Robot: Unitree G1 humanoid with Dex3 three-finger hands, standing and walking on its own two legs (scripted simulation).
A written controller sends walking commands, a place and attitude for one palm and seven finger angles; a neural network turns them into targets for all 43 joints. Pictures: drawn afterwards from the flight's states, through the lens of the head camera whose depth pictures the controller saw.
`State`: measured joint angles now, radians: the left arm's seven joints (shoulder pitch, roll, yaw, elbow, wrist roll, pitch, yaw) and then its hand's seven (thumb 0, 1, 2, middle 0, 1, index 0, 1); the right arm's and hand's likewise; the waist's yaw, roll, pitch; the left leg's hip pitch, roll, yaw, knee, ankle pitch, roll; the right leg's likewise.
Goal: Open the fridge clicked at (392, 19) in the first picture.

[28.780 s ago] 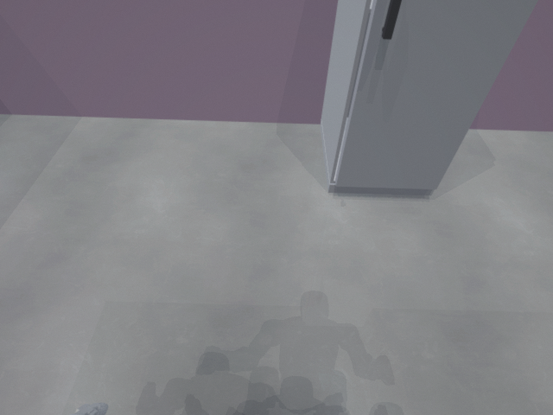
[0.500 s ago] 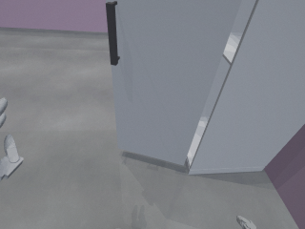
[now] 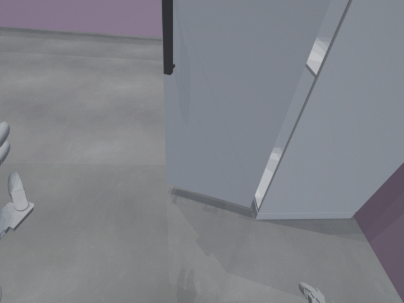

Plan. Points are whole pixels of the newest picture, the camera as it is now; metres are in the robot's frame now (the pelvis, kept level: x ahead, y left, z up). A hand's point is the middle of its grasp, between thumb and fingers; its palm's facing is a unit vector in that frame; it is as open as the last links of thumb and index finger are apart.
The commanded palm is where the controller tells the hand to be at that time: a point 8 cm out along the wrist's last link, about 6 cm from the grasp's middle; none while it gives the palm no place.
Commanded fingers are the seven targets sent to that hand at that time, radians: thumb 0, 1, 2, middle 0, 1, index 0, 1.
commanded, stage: stop stepping back and stand still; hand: left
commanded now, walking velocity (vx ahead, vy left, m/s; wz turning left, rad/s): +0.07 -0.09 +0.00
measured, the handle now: (170, 36) +0.87 +0.20 +0.18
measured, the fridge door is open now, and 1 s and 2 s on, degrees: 70 70 70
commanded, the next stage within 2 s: let the arm hang, fingers relaxed in 0.26 s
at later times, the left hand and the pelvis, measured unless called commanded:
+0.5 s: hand (66, 249) +0.21 +0.30 -0.03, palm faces +0.18 -0.89 -0.43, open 7.4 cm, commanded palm none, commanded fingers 0.00 0.90 0.90 -0.20 -0.30 -0.20 -0.30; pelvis +0.00 +0.03 -0.01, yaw +2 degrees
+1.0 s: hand out of the picture +0.01 +0.27 -0.16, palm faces -0.05 -0.95 -0.30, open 7.3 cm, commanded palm none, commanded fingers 0.00 0.90 0.90 -0.20 -0.30 -0.20 -0.30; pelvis +0.02 +0.03 +0.01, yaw +1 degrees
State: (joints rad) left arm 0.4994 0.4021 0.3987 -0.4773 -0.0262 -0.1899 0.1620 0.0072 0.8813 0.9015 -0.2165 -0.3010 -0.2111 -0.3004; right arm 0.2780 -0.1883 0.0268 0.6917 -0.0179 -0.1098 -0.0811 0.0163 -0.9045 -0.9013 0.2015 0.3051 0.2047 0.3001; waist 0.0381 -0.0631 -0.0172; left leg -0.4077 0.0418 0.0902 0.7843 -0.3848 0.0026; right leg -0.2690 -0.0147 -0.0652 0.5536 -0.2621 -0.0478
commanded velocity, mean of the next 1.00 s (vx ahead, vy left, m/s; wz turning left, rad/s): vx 0.01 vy -0.02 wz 0.00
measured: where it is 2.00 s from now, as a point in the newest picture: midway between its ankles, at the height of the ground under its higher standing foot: outside the picture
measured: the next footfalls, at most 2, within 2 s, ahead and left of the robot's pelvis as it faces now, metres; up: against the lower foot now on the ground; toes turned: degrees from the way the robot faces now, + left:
left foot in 0.04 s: +0.10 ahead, +0.12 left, +0.00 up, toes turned +3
